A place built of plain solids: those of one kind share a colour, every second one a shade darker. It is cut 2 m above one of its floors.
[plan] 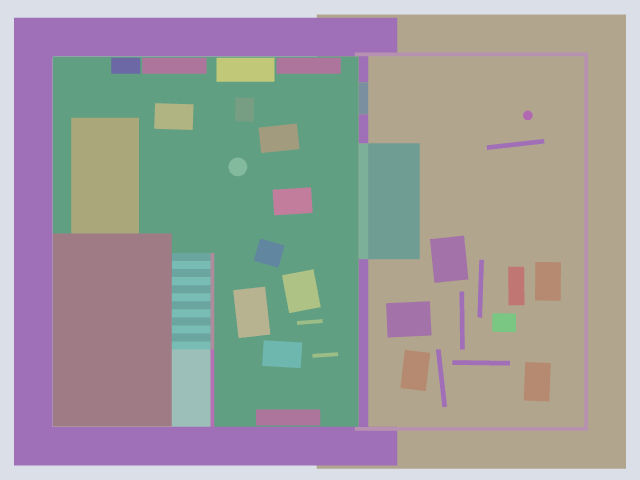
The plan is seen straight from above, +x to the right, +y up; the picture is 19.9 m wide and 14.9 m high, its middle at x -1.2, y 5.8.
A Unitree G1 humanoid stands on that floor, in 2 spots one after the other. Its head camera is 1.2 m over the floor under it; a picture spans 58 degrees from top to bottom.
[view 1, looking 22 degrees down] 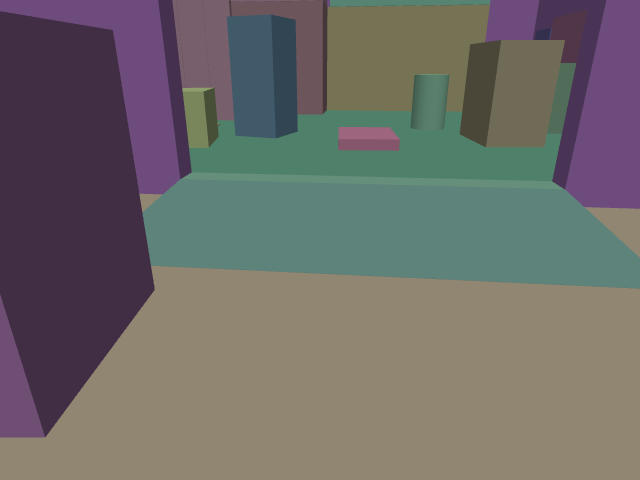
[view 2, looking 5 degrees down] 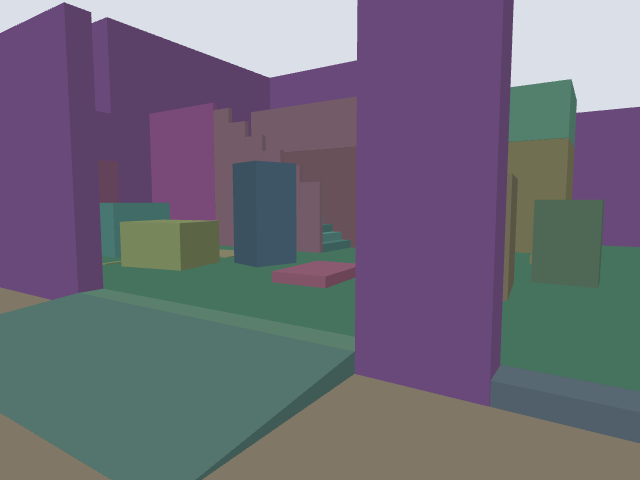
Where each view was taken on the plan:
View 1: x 4.30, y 7.00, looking -174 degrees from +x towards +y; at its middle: ramp_roller_concrete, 3.08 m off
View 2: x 2.90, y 10.20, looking -147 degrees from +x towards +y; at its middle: rail_pod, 8.85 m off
